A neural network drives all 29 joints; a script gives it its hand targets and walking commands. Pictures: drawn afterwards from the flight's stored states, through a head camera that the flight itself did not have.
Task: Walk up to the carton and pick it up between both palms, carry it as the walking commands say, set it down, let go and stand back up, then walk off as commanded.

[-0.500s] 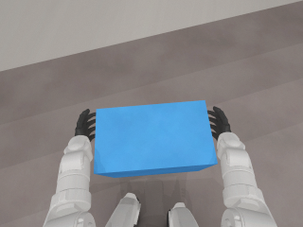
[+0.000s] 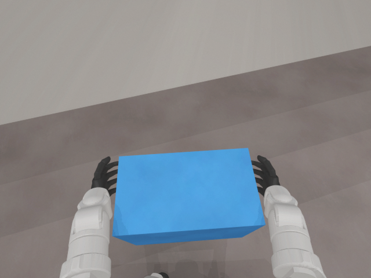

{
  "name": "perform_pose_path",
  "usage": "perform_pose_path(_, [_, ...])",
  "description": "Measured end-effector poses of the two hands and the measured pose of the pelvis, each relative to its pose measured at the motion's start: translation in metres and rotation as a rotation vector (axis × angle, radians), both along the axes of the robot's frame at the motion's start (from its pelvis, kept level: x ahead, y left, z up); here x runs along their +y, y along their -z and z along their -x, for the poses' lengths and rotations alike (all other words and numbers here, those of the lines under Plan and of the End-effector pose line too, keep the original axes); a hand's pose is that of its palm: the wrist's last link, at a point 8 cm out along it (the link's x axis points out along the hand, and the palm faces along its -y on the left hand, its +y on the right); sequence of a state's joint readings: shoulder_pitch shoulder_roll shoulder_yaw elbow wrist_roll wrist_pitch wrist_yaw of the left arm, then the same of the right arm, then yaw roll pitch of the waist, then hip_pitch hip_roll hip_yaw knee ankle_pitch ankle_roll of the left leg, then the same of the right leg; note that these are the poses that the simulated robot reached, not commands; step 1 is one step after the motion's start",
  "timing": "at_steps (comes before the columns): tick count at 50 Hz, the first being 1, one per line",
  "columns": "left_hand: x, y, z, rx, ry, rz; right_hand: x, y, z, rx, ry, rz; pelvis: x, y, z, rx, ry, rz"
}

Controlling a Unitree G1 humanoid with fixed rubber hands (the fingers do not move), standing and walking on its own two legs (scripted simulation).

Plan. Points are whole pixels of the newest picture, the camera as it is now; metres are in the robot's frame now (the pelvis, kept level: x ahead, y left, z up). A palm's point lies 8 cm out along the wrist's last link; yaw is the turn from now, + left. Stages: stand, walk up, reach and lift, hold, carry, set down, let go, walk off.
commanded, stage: reach and lift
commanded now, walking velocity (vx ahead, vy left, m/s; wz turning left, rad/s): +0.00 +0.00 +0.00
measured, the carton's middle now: (186, 201) +0.31 +0.03 -0.10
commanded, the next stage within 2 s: none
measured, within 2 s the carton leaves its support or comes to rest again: neither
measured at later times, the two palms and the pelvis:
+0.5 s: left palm (89, 182) +0.28 +0.23 +0.05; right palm (281, 181) +0.33 -0.16 +0.04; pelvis +0.02 +0.00 +0.03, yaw +0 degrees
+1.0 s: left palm (95, 172) +0.28 +0.21 +0.08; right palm (302, 184) +0.31 -0.18 +0.08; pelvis +0.02 +0.00 +0.03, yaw -1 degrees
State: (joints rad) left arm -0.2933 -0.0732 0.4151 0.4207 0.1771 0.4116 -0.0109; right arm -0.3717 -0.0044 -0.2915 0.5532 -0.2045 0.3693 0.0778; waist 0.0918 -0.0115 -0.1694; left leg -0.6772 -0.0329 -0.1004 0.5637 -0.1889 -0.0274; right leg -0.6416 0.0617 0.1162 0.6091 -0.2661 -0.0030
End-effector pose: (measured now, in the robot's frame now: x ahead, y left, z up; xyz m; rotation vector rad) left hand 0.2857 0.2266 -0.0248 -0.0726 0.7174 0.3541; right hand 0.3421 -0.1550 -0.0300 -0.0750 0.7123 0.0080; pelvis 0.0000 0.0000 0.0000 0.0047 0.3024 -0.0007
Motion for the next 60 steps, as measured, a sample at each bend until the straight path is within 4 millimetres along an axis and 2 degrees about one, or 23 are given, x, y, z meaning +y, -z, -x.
perform_pose_path(14, [0.002, -0.044, 0.007, -0.031, 0.016, 0.004, 0.001, -0.045, 0.005, -0.023, -0.013, 0.013, 0.0, -0.019, -0.014, -0.151, -0.003, 0.005])
perform_pose_path(25, [0.0, -0.07, 0.01, -0.056, 0.019, -0.008, 0.0, -0.07, 0.012, -0.036, -0.007, 0.031, 0.0, -0.025, -0.017, -0.257, -0.002, 0.0])
perform_pose_path(38, [-0.012, -0.098, 0.009, -0.092, 0.047, -0.024, -0.013, -0.098, 0.025, -0.07, 0.037, 0.025, -0.001, -0.028, -0.018, -0.348, 0.005, -0.001])
perform_pose_path(46, [-0.019, -0.105, 0.005, -0.097, 0.074, -0.02, -0.02, -0.107, 0.032, -0.072, 0.074, 0.021, 0.0, -0.028, -0.017, -0.375, 0.01, 0.001])
perform_pose_path(60, [-0.026, -0.1, -0.01, -0.076, 0.129, -0.024, -0.028, -0.103, 0.036, -0.054, 0.123, 0.03, 0.007, -0.029, -0.021, -0.364, 0.014, 0.002])
